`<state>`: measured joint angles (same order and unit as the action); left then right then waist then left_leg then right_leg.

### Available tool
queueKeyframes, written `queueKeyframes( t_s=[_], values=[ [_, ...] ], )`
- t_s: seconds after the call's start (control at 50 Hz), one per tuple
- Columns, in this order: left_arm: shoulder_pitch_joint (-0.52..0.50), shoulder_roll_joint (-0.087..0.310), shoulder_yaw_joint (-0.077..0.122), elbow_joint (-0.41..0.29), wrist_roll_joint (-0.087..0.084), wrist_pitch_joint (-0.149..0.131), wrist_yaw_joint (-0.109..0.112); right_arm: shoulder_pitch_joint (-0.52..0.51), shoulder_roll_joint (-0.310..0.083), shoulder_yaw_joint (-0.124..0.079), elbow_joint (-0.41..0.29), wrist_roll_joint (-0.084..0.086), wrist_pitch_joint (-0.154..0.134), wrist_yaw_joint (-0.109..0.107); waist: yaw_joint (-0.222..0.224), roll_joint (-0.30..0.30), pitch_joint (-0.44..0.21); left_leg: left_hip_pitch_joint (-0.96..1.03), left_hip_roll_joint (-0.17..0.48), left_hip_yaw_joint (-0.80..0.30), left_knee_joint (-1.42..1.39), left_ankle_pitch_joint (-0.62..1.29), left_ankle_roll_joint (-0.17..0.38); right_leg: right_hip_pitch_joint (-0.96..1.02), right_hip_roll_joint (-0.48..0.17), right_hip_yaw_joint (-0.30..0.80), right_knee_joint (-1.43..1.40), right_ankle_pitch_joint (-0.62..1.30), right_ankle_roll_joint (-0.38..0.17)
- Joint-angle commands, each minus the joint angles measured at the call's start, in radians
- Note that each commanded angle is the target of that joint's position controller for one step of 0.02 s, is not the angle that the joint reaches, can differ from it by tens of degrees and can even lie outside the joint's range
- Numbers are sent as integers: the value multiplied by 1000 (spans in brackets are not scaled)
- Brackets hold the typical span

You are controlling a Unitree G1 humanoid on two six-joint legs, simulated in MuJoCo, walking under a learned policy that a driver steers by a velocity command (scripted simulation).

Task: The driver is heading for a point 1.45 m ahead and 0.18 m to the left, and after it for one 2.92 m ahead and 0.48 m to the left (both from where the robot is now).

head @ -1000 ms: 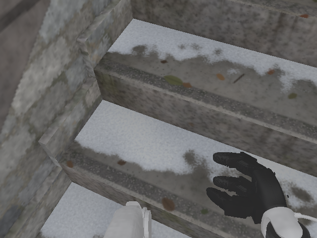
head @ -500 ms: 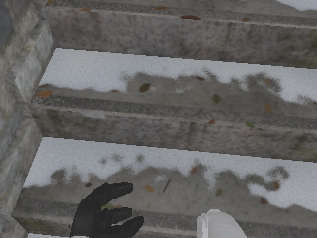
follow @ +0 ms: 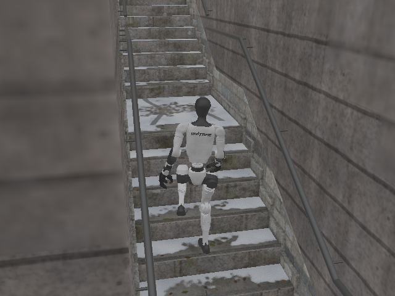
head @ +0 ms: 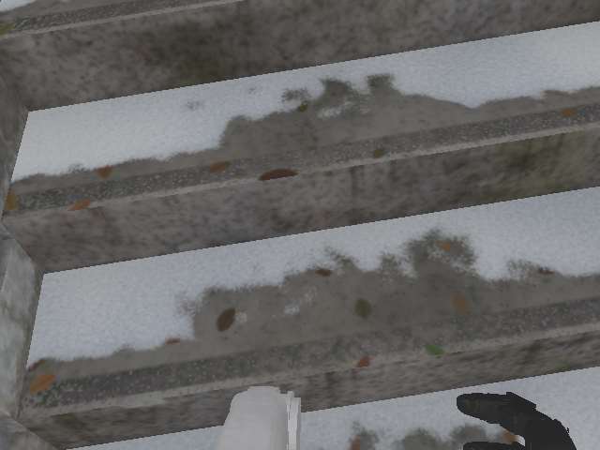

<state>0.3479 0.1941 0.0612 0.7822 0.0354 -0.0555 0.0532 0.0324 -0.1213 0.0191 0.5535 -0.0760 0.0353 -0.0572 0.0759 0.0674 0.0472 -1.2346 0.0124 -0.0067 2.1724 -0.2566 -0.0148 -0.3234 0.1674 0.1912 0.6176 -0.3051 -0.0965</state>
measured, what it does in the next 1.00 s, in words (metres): climbs: left foot 0.17 m higher, then right foot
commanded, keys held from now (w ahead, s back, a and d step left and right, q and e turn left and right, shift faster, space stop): e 0.14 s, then no key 0.24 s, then w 0.62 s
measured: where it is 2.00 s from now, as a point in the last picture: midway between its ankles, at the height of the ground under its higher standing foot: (374, 126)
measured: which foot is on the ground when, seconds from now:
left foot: up 0.00-0.20, down 0.22-0.84, up 0.86-1.00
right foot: down 0.00-0.24, up 0.26-0.82, down 0.84-1.00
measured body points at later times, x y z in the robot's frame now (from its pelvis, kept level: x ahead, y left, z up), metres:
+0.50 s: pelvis +0.12 +0.08 +0.11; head +0.13 +0.11 +0.56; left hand +0.33 +0.29 +0.01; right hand +0.24 -0.18 +0.02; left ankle +0.19 +0.18 -0.56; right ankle +0.06 -0.06 -0.43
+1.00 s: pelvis +0.28 -0.03 +0.17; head +0.26 -0.05 +0.62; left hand +0.32 +0.21 +0.04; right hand +0.38 -0.28 +0.05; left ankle +0.25 +0.11 -0.37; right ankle +0.27 -0.10 -0.56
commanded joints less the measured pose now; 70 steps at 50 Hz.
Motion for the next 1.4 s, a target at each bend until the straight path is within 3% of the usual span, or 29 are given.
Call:
queueKeyframes(
  t_s=[0.02,0.12,0.18,0.22,0.24,0.26,0.28,0.3,0.36,0.5,0.68,0.76,0.78,0.82,0.84,0.86,0.88,0.9,0.96,1.02,1.12,1.18,1.24,1.28,1.32,1.34,1.36,1.38,1.4],
  values=[
    [38,164,47,-27,0,-1,19,-191,-25,-1,-152,7,-17,23,8,-122,-64,-225,11,-6,-64,-12,-7,273,-246,324,-172,388,-96],
    [115,210,74,-32,-9,30,45,-278,8,14,-232,9,4,16,42,-199,-156,-166,33,-81,-276,-232,37,510,-337,401,-208,771,-145],
    [29,262,91,-58,-17,76,29,-221,-14,25,-233,53,16,14,-5,-217,-122,288,27,24,-756,-431,95,300,-325,249,-355,898,-114],
    [-27,233,83,-95,-40,57,-4,66,-69,-24,-102,101,-11,-1,-88,-290,-270,733,-67,101,-971,-389,117,244,-265,109,-222,1516,-57],
    [-67,238,88,-97,-66,48,-23,203,-109,-44,-70,90,-35,1,-162,-235,-339,929,-62,24,-1087,-142,146,202,-240,59,-68,1547,-19],
    [-108,184,77,-165,-88,53,-47,211,-214,-76,-64,49,-35,-9,-162,68,-398,1090,80,-331,-1303,77,207,-28,-92,42,149,1076,62],
    [-134,140,65,-191,-39,68,-62,190,-279,-94,-66,30,-20,-14,-176,372,-447,1085,319,-751,-1597,284,338,-162,51,-24,631,-61,120],
    [-65,98,55,-177,18,73,-67,102,-224,-84,-56,56,-14,-10,-94,285,-418,947,275,-793,-1600,132,331,-205,52,93,943,-128,116],
    [-73,83,17,-204,22,120,-33,-63,-43,-36,-12,68,-13,-16,19,43,-79,660,158,-379,-1467,-227,224,-316,-39,13,980,19,103],
    [-136,38,-4,-217,17,115,-45,148,-140,-78,125,49,-97,13,-41,50,-29,719,180,-367,-1587,-549,225,-529,-3,-40,1155,164,55],
    [-284,17,-23,-293,-13,102,-73,280,-176,-111,217,54,-129,-16,-54,37,-19,880,234,-476,-1718,-593,267,-731,-235,-67,959,160,97],
    [-242,46,-28,-247,-70,87,-98,237,-269,-142,158,32,-112,-30,-87,76,-20,792,183,-289,-1920,-564,211,-235,-222,-310,201,-284,89],
    [-178,57,-11,-222,-48,95,-83,227,-256,-137,148,32,-120,-28,-73,138,-44,721,246,-298,-1915,-520,218,-33,-207,-346,211,-162,43],
    [186,53,10,-76,-47,67,-67,220,-220,-124,183,46,-130,-5,87,-44,-106,649,120,-112,-1613,-312,218,309,-107,-405,82,-37,21],
    [305,65,24,-5,-12,49,-63,248,-158,-109,192,60,-129,11,126,-244,-107,637,17,38,-1232,-71,187,375,-137,-293,-41,-44,55],
    [268,92,12,-40,34,20,-55,198,-14,-77,117,76,-144,37,60,-365,-94,429,-78,-5,-911,-87,141,338,-405,274,-293,-285,42],
    [219,91,13,-59,21,30,-48,278,-49,-93,123,72,-143,61,-10,-322,-101,343,-80,-121,-697,-36,103,293,-511,647,-514,-381,28],
    [130,110,27,-69,19,21,-43,306,-63,-95,128,63,-140,64,-73,-183,-39,318,-11,-133,-606,56,75,235,-536,575,-516,-441,25],
    [89,43,15,-31,2,-45,-40,202,-76,-81,131,23,-129,74,-39,-104,-10,211,20,-82,-422,108,85,190,-397,171,-374,-195,-17],
    [222,-5,4,93,8,-58,-48,187,-3,-50,123,40,-109,78,-35,-114,-18,50,7,-45,-128,123,129,229,-382,100,-338,-145,-46],
    [263,-16,-23,196,30,-105,-63,-87,50,-21,6,62,-89,6,-22,-145,71,-270,-32,-81,175,-3,186,231,-430,-38,-420,-2,-10],
    [266,-32,-54,247,-10,-101,-46,-237,57,10,-77,61,-53,15,-35,-97,119,-179,-24,38,-79,-17,162,87,-359,-188,-491,162,77],
    [290,29,-55,259,-52,-68,17,-229,15,12,-79,70,-28,45,-42,-91,49,61,24,212,-462,-159,175,232,-383,-296,-619,834,17],
    [279,93,-57,232,-86,-66,42,-77,40,28,16,117,-28,62,-103,-173,-111,526,-78,333,-759,-143,213,190,-363,-412,-450,1620,16],
    [167,213,-19,154,-89,-78,53,171,-18,2,118,91,-11,49,-211,-300,-297,737,-150,283,-839,-191,222,298,-442,-401,-100,2218,-6],
    [145,209,-6,110,-112,-84,17,253,-72,-23,130,56,-41,54,-218,-387,-312,812,-161,203,-1178,-131,247,353,-450,-358,137,2127,4],
    [100,190,4,64,-89,-95,-5,274,-163,-66,137,20,-50,47,-277,-316,-342,1054,-94,-132,-1339,-150,315,101,-388,-311,506,1603,13],
    [28,61,-20,-41,-39,-95,-55,266,-296,-114,188,34,-41,37,-208,119,-339,1259,170,-710,-1629,242,428,-401,-87,-264,990,155,83],
    [53,53,-14,-77,21,-98,-90,244,-272,-126,192,51,-36,21,-153,-1,-398,1215,168,-825,-1764,-5,401,-465,-138,-87,1247,191,30]
  ],
)
Keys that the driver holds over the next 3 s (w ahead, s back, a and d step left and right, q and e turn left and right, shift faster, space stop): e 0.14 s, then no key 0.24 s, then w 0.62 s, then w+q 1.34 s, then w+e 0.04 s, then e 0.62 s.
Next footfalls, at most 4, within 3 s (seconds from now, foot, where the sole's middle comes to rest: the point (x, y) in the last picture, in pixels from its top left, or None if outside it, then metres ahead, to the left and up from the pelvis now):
0.22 left None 0.23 0.17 -0.60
0.84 right None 0.31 -0.11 -0.60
1.34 left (376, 290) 0.63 -0.02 -0.43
1.78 right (423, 94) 0.96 -0.11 -0.26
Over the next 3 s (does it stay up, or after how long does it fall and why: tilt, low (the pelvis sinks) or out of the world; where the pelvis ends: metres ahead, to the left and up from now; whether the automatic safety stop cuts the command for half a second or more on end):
stays up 1.38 0.22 0.67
